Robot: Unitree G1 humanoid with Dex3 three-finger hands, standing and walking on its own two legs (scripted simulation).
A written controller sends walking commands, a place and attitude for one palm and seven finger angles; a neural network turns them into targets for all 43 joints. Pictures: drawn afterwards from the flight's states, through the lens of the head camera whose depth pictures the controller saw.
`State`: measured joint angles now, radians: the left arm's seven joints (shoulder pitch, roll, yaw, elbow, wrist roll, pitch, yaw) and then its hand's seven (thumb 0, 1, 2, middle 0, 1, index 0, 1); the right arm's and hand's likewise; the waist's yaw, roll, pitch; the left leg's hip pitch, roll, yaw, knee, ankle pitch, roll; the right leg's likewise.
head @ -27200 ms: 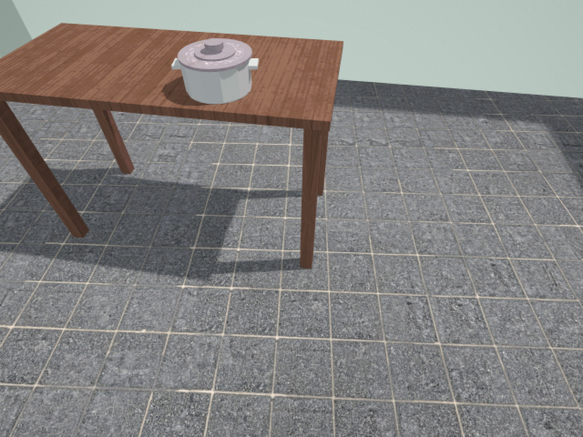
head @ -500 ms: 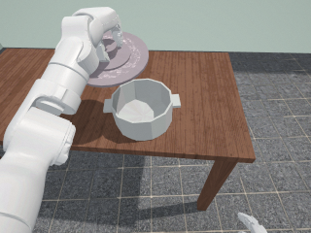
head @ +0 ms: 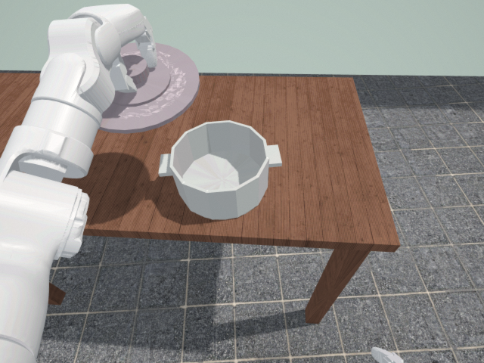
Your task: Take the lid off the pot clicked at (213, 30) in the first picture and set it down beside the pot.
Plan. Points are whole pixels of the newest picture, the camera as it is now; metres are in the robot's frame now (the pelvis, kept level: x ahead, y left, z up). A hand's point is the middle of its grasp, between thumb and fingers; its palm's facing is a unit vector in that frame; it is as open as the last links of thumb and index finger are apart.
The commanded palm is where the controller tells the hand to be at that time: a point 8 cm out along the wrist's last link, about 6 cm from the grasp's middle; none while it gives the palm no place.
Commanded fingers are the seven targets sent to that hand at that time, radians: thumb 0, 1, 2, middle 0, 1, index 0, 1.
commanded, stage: move the lid sideways beside the pot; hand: left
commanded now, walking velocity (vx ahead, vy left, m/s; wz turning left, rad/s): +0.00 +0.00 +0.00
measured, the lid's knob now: (131, 69) +0.51 +0.16 +0.23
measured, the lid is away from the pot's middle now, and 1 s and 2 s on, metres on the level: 0.13 0.25 0.23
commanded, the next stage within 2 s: lower the lid onto the table in 1.04 s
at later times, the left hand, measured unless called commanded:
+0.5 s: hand (83, 70) +0.47 +0.21 +0.25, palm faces -0.20 +0.00 -0.98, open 8.2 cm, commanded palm +0.46 +0.21 +0.31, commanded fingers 0.00 0.56 1.03 -0.85 -1.02 -0.83 -1.01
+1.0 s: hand (39, 77) +0.47 +0.28 +0.25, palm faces -0.23 -0.03 -0.97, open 8.2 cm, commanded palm +0.47 +0.27 +0.31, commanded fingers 0.00 0.56 1.03 -0.85 -1.02 -0.83 -1.01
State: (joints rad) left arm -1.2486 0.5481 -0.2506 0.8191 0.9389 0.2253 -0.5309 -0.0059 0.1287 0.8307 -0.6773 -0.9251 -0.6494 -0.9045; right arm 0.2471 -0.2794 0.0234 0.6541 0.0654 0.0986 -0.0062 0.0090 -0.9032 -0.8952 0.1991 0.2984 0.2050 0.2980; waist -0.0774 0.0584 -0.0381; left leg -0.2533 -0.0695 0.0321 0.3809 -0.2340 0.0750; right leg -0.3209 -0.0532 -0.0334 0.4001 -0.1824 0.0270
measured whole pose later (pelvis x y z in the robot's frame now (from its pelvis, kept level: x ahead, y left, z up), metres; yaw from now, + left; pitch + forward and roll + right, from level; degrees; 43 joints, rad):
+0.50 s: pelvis -0.01 -0.01 +0.00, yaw +1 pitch +6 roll +0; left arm -1.24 0.65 -0.24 0.83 0.95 0.18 -0.55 -0.01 0.13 0.83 -0.68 -0.92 -0.65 -0.90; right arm 0.21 -0.29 0.03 0.64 0.08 0.13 -0.01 0.01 -0.90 -0.90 0.20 0.30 0.20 0.30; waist -0.07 0.05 -0.03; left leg -0.27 -0.06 0.01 0.40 -0.24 0.07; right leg -0.32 -0.04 -0.05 0.40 -0.18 0.02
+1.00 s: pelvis +0.00 +0.00 +0.00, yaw +0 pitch +7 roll -1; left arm -1.23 0.81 -0.14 0.91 0.97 0.08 -0.56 -0.01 0.13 0.83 -0.68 -0.93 -0.65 -0.90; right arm 0.26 -0.30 0.02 0.66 0.09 0.16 -0.04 0.01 -0.90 -0.90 0.20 0.30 0.20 0.30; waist -0.09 0.04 -0.01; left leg -0.29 -0.04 0.02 0.42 -0.25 0.07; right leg -0.32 -0.03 -0.05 0.36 -0.16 0.02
